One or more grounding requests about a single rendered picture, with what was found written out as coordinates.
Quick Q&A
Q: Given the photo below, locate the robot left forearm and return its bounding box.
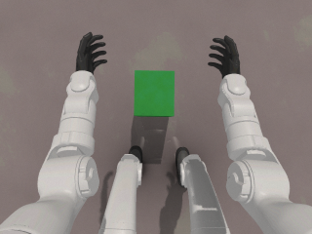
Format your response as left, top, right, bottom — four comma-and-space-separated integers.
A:
37, 70, 99, 195

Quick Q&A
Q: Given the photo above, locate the robot right thigh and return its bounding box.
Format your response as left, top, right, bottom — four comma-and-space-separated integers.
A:
179, 159, 231, 234

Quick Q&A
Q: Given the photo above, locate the robot left hand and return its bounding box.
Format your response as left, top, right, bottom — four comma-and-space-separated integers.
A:
75, 32, 107, 75

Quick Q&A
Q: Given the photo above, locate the robot right forearm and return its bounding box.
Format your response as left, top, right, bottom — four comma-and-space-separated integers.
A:
217, 73, 290, 193

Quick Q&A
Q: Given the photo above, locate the robot right hand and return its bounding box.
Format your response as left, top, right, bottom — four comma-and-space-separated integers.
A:
208, 35, 241, 79

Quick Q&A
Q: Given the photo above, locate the robot left upper arm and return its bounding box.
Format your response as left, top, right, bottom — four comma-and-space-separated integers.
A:
0, 154, 99, 234

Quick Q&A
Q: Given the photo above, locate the robot left foot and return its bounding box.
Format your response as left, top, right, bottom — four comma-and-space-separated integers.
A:
129, 145, 142, 164

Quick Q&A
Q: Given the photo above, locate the carton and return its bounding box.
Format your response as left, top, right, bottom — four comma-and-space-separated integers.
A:
134, 70, 175, 117

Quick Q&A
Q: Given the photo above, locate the robot right upper arm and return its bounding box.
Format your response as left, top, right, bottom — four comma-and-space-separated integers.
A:
225, 159, 312, 234

